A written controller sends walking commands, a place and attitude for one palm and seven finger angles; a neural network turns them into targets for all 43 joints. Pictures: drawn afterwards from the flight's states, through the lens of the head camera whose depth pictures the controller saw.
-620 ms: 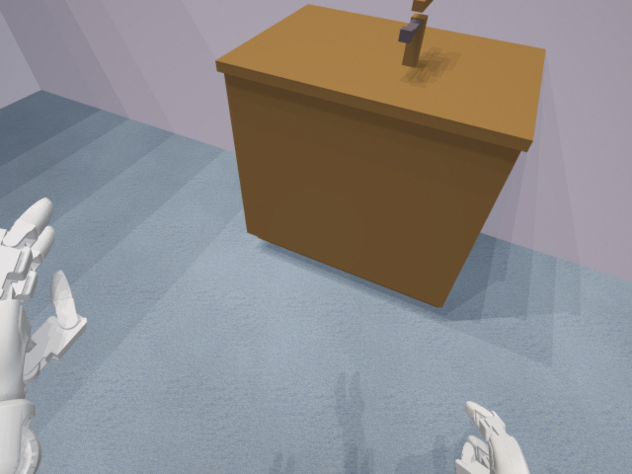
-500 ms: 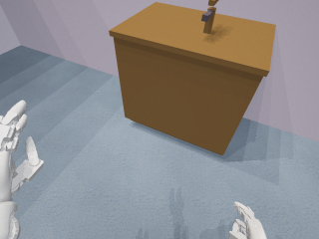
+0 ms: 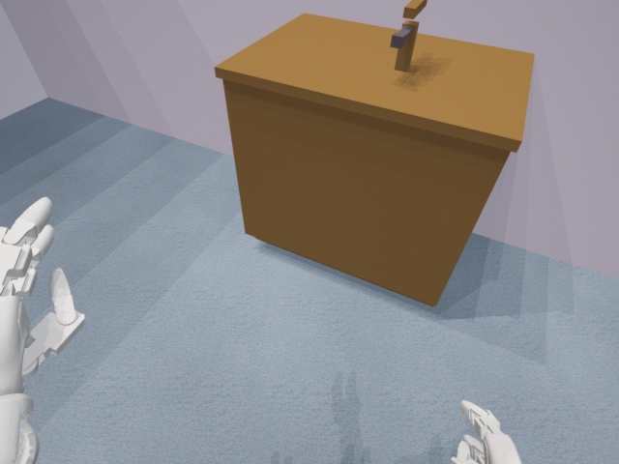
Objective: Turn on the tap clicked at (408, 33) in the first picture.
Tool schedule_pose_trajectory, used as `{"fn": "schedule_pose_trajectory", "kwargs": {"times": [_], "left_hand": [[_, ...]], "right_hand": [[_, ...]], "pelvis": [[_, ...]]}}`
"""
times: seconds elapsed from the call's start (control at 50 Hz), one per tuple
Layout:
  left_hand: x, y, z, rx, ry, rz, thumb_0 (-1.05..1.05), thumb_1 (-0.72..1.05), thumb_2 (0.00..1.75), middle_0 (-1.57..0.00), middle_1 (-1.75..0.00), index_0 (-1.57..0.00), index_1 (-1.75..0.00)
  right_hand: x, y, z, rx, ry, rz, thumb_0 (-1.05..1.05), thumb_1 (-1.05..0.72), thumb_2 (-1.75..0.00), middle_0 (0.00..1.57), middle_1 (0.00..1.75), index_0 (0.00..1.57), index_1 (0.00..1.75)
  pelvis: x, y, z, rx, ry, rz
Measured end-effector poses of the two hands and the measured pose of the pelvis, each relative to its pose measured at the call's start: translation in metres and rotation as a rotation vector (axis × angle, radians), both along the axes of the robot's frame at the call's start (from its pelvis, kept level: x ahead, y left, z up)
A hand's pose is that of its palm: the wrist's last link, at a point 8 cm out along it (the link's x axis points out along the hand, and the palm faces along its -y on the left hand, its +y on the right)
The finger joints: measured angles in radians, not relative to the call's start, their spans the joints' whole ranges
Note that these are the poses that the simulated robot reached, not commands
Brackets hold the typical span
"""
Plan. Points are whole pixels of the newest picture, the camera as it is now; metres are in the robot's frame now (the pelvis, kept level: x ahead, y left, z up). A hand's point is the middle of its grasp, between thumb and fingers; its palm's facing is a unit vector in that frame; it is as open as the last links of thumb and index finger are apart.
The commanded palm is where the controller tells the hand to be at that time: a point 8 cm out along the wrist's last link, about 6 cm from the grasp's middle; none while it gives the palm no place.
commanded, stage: walk to a spot facing it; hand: left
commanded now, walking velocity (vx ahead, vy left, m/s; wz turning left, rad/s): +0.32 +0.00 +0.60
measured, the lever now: (397, 40) +1.04 -0.16 +0.15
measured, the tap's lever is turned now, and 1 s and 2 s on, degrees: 0 0 0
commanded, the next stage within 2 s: turn to face it in 1.06 s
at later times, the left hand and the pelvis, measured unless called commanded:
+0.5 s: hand (44, 289) +0.23 +0.28 +0.18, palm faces +0.53 -0.71 -0.45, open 7.4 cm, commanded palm +0.18 +0.31 +0.18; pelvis +0.08 +0.00 +0.00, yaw +11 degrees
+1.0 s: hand (2, 245) +0.28 +0.35 +0.18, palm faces +0.75 -0.52 -0.41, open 7.4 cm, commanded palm +0.20 +0.35 +0.18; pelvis +0.19 +0.03 -0.02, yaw +27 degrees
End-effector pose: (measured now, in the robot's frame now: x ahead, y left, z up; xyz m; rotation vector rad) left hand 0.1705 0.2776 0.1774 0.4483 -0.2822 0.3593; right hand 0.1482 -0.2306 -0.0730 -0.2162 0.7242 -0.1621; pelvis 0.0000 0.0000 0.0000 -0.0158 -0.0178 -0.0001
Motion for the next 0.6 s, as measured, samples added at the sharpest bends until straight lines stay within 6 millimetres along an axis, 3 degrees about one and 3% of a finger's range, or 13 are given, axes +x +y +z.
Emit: {"fn": "schedule_pose_trajectory", "kwargs": {"times": [0.1, 0.18, 0.26, 0.34, 0.46, 0.6], "left_hand": [[-0.004, 0.008, 0.000, 0.019, -0.030, 0.030, 0.01, 0.89, 0.90, -0.21, -0.30, -0.21, -0.30], [-0.007, 0.027, -0.003, 0.026, -0.083, 0.070, 0.01, 0.89, 0.90, -0.21, -0.30, -0.21, -0.30], [-0.004, 0.045, -0.006, 0.036, -0.079, 0.131, 0.01, 0.89, 0.90, -0.21, -0.30, -0.21, -0.30], [0.003, 0.046, 0.003, 0.040, -0.055, 0.147, 0.01, 0.89, 0.90, -0.21, -0.30, -0.21, -0.30], [0.010, 0.031, 0.017, 0.081, -0.010, 0.157, 0.01, 0.89, 0.90, -0.21, -0.30, -0.21, -0.30], [0.028, 0.022, 0.007, 0.099, 0.011, 0.264, 0.01, 0.89, 0.90, -0.21, -0.30, -0.21, -0.30]], "right_hand": [[0.000, -0.002, -0.009, -0.027, 0.032, 0.001, 0.01, -0.90, -0.90, 0.20, 0.30, 0.20, 0.30], [0.005, 0.003, -0.020, -0.059, 0.080, 0.024, 0.01, -0.90, -0.90, 0.20, 0.30, 0.20, 0.30], [0.017, 0.019, -0.027, -0.040, 0.091, 0.031, 0.01, -0.91, -0.90, 0.20, 0.29, 0.20, 0.30], [0.031, 0.042, -0.024, 0.022, 0.120, 0.090, 0.01, -0.91, -0.90, 0.20, 0.29, 0.20, 0.30], [0.070, 0.059, -0.023, 0.084, 0.113, 0.182, 0.01, -0.90, -0.90, 0.21, 0.30, 0.20, 0.30], [0.142, 0.044, -0.041, 0.054, 0.101, 0.277, 0.01, -0.90, -0.90, 0.21, 0.30, 0.21, 0.30]], "pelvis": [[0.006, 0.004, -0.008, -0.001, 0.008, 0.046], [0.015, 0.013, -0.018, 0.014, -0.010, 0.094], [0.028, 0.020, -0.019, 0.012, -0.009, 0.111], [0.041, 0.017, -0.007, -0.010, -0.002, 0.150], [0.066, 0.007, 0.002, -0.018, 0.008, 0.183], [0.097, -0.012, -0.013, 0.002, -0.001, 0.273]]}}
